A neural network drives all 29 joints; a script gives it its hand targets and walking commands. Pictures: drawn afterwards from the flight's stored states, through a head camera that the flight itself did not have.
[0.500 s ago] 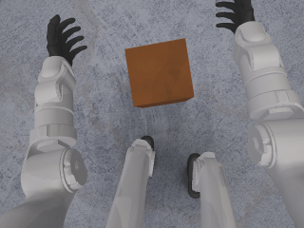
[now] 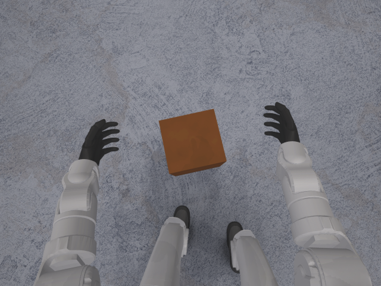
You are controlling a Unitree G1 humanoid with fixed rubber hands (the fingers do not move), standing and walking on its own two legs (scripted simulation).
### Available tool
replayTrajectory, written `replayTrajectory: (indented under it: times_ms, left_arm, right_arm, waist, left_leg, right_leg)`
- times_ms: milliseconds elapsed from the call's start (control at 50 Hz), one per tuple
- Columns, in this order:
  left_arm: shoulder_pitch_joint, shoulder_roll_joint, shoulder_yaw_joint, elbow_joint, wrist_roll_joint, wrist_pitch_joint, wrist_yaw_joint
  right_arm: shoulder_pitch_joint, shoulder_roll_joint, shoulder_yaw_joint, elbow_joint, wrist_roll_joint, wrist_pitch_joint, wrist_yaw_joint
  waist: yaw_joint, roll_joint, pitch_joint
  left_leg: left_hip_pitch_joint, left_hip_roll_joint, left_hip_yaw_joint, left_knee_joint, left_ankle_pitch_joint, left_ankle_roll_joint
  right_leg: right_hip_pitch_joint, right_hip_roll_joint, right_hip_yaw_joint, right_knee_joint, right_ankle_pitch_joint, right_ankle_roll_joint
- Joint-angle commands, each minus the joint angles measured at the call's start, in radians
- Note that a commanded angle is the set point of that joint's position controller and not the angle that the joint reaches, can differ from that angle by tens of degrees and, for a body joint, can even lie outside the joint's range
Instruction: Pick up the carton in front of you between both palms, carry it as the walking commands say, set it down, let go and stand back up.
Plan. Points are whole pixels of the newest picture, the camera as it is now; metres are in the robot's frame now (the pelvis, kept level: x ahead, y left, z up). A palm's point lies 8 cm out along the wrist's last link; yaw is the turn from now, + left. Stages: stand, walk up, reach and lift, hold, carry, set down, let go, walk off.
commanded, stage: let go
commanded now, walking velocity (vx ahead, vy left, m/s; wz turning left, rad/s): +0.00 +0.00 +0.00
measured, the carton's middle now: (192, 146) +0.46 +0.08 -0.58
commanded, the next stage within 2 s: stand in 1.04 s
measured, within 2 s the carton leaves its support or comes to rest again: neither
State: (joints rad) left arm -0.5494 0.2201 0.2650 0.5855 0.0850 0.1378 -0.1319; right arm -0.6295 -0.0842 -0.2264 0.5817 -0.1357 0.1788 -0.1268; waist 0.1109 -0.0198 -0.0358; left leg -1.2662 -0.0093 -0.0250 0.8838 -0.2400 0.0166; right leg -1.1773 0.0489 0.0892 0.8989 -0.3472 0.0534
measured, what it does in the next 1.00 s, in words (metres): rises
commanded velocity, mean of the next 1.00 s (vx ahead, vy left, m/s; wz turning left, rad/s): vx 0.00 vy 0.00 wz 0.00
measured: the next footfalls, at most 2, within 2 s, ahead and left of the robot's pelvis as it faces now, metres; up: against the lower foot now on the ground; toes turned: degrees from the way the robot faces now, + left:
none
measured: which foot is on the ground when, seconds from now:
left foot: down 0.00-1.00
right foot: down 0.00-1.00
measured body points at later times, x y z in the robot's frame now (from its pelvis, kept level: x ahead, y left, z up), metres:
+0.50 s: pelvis +0.06 -0.02 +0.07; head +0.14 -0.03 +0.51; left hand +0.21 +0.22 -0.01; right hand +0.30 -0.22 -0.02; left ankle +0.07 +0.10 -0.67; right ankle +0.02 -0.15 -0.67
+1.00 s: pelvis +0.07 -0.03 +0.07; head +0.08 -0.03 +0.52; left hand +0.23 +0.22 +0.00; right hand +0.25 -0.25 +0.00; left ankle +0.07 +0.10 -0.67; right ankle +0.02 -0.15 -0.67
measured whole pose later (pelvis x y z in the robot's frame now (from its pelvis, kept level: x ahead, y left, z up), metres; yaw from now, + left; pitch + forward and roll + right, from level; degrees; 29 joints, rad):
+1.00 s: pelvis +0.07 -0.03 +0.07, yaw +3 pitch -3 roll +1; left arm 0.22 0.23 0.04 0.40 0.03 0.19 -0.03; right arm 0.23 -0.20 -0.03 0.47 0.01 0.08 0.03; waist 0.00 -0.03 0.06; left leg -0.17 -0.02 -0.06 0.46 -0.24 -0.02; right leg -0.07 0.01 0.05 0.47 -0.35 -0.01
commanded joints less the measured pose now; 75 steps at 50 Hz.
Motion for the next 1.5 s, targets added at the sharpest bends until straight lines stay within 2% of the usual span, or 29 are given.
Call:
replayTrajectory:
  times_ms: [0,140,240,320,420,540,680,760,840,860,880,900,1020,1040,1120,1160,1280,1480]
  left_arm:
    - [0.025,0.116,-0.028,-0.125,-0.029,-0.043,-0.008]
    - [0.307,0.074,-0.113,-0.147,-0.085,-0.103,0.018]
    - [0.498,0.062,-0.165,-0.205,-0.1,-0.134,0.043]
    - [0.635,0.057,-0.192,-0.255,-0.103,-0.146,0.057]
    - [0.707,0.072,-0.206,-0.275,-0.108,-0.144,0.059]
    - [0.733,0.094,-0.198,-0.262,-0.1,-0.115,0.055]
    - [0.761,0.108,-0.181,-0.242,-0.072,-0.063,0.059]
    - [0.756,0.106,-0.175,-0.237,-0.059,-0.042,0.06]
    - [0.751,0.102,-0.177,-0.245,-0.057,-0.031,0.06]
    - [0.72,0.139,-0.162,-0.302,-0.039,0.018,0.086]
    - [0.74,0.13,-0.177,-0.279,-0.042,0.03,0.097]
    - [0.744,0.126,-0.182,-0.281,-0.045,0.034,0.103]
    - [0.744,0.109,-0.207,-0.291,-0.073,0.053,0.12]
    - [0.713,0.173,-0.176,-0.141,-0.09,-0.017,0.13]
    - [0.726,0.154,-0.173,-0.084,-0.07,-0.111,0.136]
    - [0.727,0.161,-0.172,-0.06,-0.067,-0.126,0.138]
    - [0.752,0.181,-0.172,0.003,-0.064,-0.147,0.151]
    - [0.792,0.202,-0.182,0.067,-0.066,-0.156,0.162]
  right_arm:
    - [-0.063,-0.068,0.021,-0.155,0.012,-0.052,0.007]
    - [0.245,-0.092,0.04,-0.097,0.028,-0.125,0.051]
    - [0.424,-0.122,0.058,-0.102,0.045,-0.168,0.081]
    - [0.539,-0.143,0.079,-0.12,0.062,-0.193,0.101]
    - [0.649,-0.147,0.112,-0.145,0.078,-0.2,0.12]
    - [0.765,-0.167,0.142,-0.183,0.102,-0.169,0.145]
    - [0.804,-0.181,0.181,-0.237,0.14,-0.119,0.176]
    - [0.797,-0.187,0.182,-0.25,0.145,-0.097,0.184]
    - [0.804,-0.197,0.17,-0.25,0.136,-0.084,0.184]
    - [0.855,-0.196,0.17,-0.19,0.141,-0.112,0.165]
    - [0.849,-0.195,0.17,-0.198,0.14,-0.116,0.156]
    - [0.842,-0.196,0.172,-0.202,0.142,-0.118,0.152]
    - [0.825,-0.213,0.169,-0.199,0.138,-0.113,0.148]
    - [0.818,-0.311,0.129,-0.033,0.104,-0.14,0.122]
    - [0.804,-0.293,0.122,0.011,0.103,-0.187,0.102]
    - [0.786,-0.295,0.119,0.027,0.107,-0.198,0.101]
    - [0.787,-0.311,0.114,0.079,0.107,-0.212,0.096]
    - [0.792,-0.339,0.116,0.141,0.111,-0.212,0.094]
  waist:
    - [0.033,0.029,-0.73]
    - [-0.008,0.066,-0.586]
    - [-0.023,0.085,-0.483]
    - [-0.032,0.065,-0.373]
    - [-0.057,-0.002,-0.203]
    - [-0.099,-0.055,-0.054]
    - [-0.093,-0.03,0.04]
    - [-0.084,-0.013,0.064]
    - [-0.092,-0.011,0.058]
    - [-0.102,0.007,-0.003]
    - [-0.107,-0.025,0.002]
    - [-0.105,-0.029,0.002]
    - [-0.107,-0.014,0.019]
    - [-0.111,-0.106,0.005]
    - [-0.122,0.006,0.03]
    - [-0.119,0.042,0.03]
    - [-0.118,0.064,0.019]
    - [-0.117,0.043,0.036]
  left_leg:
    - [0.885,-0.012,0.016,-0.078,0.373,-0.034]
    - [1.078,0.004,-0.038,-0.164,0.483,-0.049]
    - [1.173,0.003,-0.049,-0.233,0.538,-0.059]
    - [1.187,-0.012,-0.032,-0.308,0.48,-0.063]
    - [1.157,-0.033,0.009,-0.4,0.332,-0.056]
    - [1.232,-0.058,0.036,-0.452,0.25,-0.044]
    - [1.284,-0.078,0.051,-0.46,0.23,-0.036]
    - [1.29,-0.078,0.052,-0.457,0.236,-0.033]
    - [1.304,-0.073,0.047,-0.455,0.27,-0.034]
    - [1.26,-0.093,0.053,-0.426,0.239,-0.044]
    - [1.243,-0.093,0.046,-0.425,0.229,-0.039]
    - [1.235,-0.093,0.043,-0.424,0.232,-0.037]
    - [1.24,-0.08,0.025,-0.423,0.284,-0.041]
    - [1.154,0.027,0.013,-0.381,0.301,-0.023]
    - [1.089,0.04,-0.038,-0.417,0.167,-0.011]
    - [1.068,0.047,-0.054,-0.431,0.16,-0.008]
    - [1.086,0.062,-0.078,-0.436,0.218,-0.001]
    - [1.088,0.07,-0.099,-0.455,0.174,0.003]
  right_leg:
    - [0.177,0.051,-0.12,-0.147,0.075,0.0]
    - [0.273,0.043,-0.114,-0.235,0.09,-0.023]
    - [0.406,0.035,-0.102,-0.315,0.12,-0.038]
    - [0.58,0.027,-0.098,-0.386,0.154,-0.044]
    - [0.788,0.002,-0.082,-0.475,0.201,-0.034]
    - [0.869,-0.032,-0.061,-0.555,0.252,-0.026]
    - [0.904,-0.051,-0.045,-0.586,0.302,-0.028]
    - [0.925,-0.045,-0.044,-0.579,0.324,-0.024]
    - [0.951,-0.032,-0.05,-0.562,0.361,-0.02]
    - [1.023,-0.038,-0.052,-0.513,0.469,-0.015]
    - [1.019,-0.036,-0.05,-0.5,0.504,-0.008]
    - [1.015,-0.036,-0.051,-0.495,0.505,-0.007]
    - [0.97,-0.015,-0.077,-0.499,0.425,-0.024]
    - [0.973,-0.051,-0.082,-0.482,0.305,-0.012]
    - [0.977,-0.061,-0.037,-0.487,0.152,-0.027]
    - [0.994,-0.064,-0.03,-0.478,0.162,-0.029]
    - [1.014,-0.07,-0.018,-0.474,0.185,-0.027]
    - [1.011,-0.082,-0.008,-0.482,0.163,-0.029]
